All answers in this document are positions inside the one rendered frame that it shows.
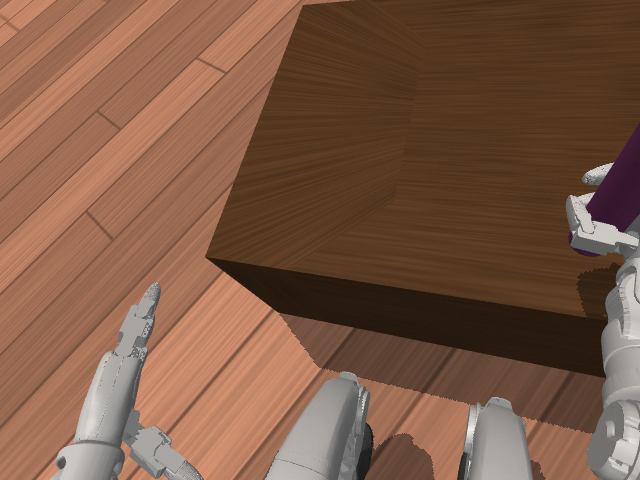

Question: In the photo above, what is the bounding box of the left robot hand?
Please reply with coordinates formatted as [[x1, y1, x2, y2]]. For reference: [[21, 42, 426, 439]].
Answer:
[[73, 282, 204, 480]]

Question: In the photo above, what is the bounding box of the right robot hand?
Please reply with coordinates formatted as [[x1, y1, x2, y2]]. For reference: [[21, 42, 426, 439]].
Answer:
[[566, 162, 640, 264]]

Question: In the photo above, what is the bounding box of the right robot arm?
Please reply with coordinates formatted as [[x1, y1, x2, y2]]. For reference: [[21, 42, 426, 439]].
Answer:
[[587, 257, 640, 480]]

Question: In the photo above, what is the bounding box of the can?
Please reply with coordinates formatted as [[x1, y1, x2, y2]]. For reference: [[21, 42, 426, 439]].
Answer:
[[568, 123, 640, 257]]

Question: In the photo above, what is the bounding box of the left robot arm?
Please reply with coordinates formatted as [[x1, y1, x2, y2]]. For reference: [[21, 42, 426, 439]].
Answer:
[[50, 441, 125, 480]]

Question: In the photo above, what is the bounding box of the left robot foot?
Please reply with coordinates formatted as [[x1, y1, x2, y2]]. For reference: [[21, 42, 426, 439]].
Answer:
[[356, 423, 373, 480]]

